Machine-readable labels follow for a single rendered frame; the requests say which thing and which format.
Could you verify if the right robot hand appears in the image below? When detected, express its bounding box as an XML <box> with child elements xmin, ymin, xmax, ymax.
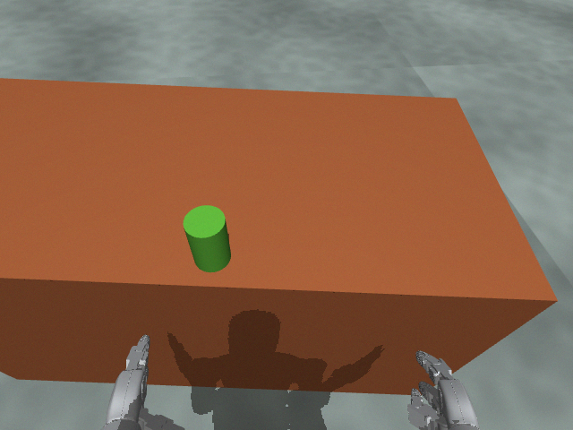
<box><xmin>407</xmin><ymin>350</ymin><xmax>480</xmax><ymax>430</ymax></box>

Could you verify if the can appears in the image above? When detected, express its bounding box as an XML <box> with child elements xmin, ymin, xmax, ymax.
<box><xmin>184</xmin><ymin>205</ymin><xmax>231</xmax><ymax>272</ymax></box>

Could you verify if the left robot hand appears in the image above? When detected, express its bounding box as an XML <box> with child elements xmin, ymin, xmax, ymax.
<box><xmin>106</xmin><ymin>335</ymin><xmax>184</xmax><ymax>430</ymax></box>

